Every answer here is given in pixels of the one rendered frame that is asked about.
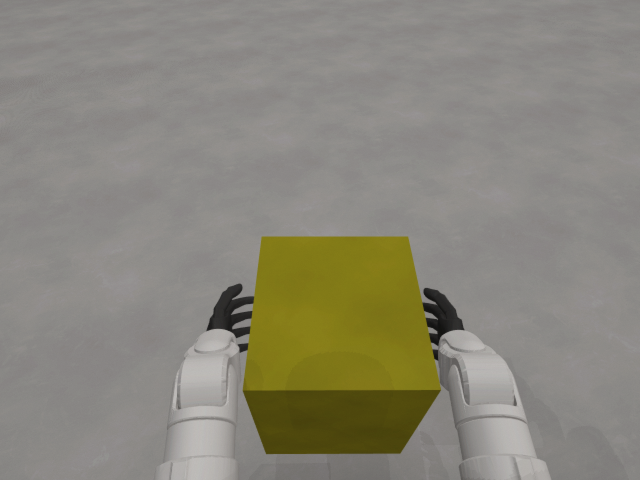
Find robot right hand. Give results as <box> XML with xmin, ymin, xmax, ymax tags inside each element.
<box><xmin>422</xmin><ymin>288</ymin><xmax>465</xmax><ymax>361</ymax></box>

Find robot left hand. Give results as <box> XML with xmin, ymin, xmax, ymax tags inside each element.
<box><xmin>206</xmin><ymin>284</ymin><xmax>254</xmax><ymax>353</ymax></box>

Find robot right forearm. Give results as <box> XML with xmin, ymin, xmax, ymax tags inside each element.
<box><xmin>438</xmin><ymin>330</ymin><xmax>551</xmax><ymax>480</ymax></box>

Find carton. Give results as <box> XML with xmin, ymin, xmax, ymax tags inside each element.
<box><xmin>243</xmin><ymin>236</ymin><xmax>441</xmax><ymax>454</ymax></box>

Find robot left forearm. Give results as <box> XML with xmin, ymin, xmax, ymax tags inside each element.
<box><xmin>154</xmin><ymin>329</ymin><xmax>241</xmax><ymax>480</ymax></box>

